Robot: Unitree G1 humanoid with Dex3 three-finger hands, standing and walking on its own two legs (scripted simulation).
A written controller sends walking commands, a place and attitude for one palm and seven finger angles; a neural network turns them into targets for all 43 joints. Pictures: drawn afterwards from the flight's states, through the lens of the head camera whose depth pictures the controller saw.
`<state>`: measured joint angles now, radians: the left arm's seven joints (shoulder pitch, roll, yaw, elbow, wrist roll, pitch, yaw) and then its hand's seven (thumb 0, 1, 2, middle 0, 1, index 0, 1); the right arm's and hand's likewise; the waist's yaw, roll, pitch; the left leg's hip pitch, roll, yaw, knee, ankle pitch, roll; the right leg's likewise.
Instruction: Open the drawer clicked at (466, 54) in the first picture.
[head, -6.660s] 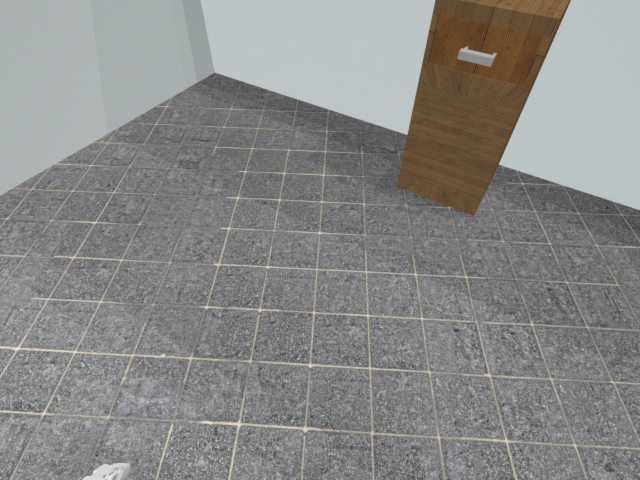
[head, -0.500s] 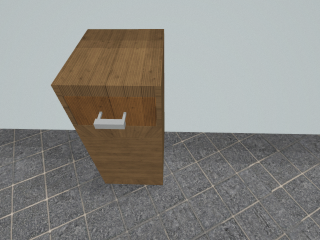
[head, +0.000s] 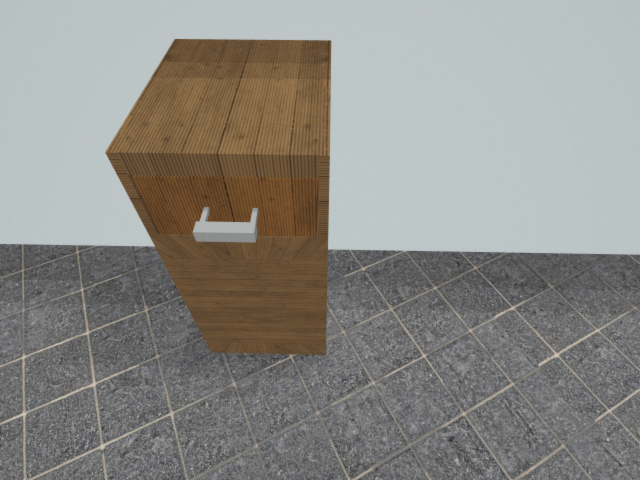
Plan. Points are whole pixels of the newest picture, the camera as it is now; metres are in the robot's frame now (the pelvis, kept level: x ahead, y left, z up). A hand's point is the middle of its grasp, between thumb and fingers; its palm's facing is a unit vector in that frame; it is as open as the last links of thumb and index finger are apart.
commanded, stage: look again from close up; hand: left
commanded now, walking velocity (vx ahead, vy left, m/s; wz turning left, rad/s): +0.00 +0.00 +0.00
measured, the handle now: (228, 222) +0.56 +0.21 -0.08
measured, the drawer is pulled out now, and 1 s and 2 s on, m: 0.00 0.00 0.00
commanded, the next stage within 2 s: shuffle to correct the standing spot in 0.38 s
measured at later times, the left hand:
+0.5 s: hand out of the picture -0.02 +0.20 -0.17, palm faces +0.01 -0.99 -0.17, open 7.4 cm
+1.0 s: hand out of the picture +0.04 +0.20 -0.18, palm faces +0.07 -0.97 -0.23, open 7.3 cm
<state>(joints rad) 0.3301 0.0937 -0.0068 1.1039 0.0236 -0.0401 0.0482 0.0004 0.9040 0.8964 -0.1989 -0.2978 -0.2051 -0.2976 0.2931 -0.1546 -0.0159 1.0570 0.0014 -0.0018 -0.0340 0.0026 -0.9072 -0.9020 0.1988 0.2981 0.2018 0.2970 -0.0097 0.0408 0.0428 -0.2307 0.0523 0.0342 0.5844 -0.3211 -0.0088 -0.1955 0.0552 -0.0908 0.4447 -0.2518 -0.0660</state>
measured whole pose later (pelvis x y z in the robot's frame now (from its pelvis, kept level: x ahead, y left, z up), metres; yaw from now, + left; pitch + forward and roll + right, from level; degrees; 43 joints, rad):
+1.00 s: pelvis +0.01 +0.02 -0.01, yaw +1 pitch -1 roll +0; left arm 0.30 0.17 0.01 0.96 0.02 0.00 0.06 0.00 0.91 0.90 -0.20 -0.30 -0.20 -0.30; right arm 0.24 -0.17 -0.03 0.97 -0.01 0.03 -0.04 0.00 -0.91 -0.90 0.20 0.30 0.20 0.30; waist 0.01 -0.01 0.02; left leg -0.19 -0.01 0.04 0.58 -0.37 0.02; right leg -0.22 -0.01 -0.09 0.60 -0.36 -0.03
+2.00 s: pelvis -0.05 +0.05 +0.00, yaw +1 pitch -1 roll +0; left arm 0.39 0.08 0.00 1.08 0.03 -0.01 0.04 0.00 0.90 0.90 -0.20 -0.30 -0.20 -0.30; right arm 0.33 -0.11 -0.01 1.10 -0.01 0.01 -0.02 0.00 -0.91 -0.90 0.20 0.30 0.20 0.30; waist 0.00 0.00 0.00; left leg -0.24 -0.04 0.06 0.46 -0.21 0.07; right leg -0.25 -0.04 -0.07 0.45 -0.18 0.01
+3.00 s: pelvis +0.05 +0.02 +0.00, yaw +1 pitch +0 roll +0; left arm 0.34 0.09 0.01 1.05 0.02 0.01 0.05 0.00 0.91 0.90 -0.20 -0.30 -0.20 -0.30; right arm 0.22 -0.15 -0.02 1.06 0.00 0.00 -0.06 0.01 -0.93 -0.90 0.20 0.30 0.20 0.30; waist 0.02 -0.02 0.06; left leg -0.20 0.00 0.11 0.50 -0.28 0.05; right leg -0.17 -0.01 -0.09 0.56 -0.32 0.00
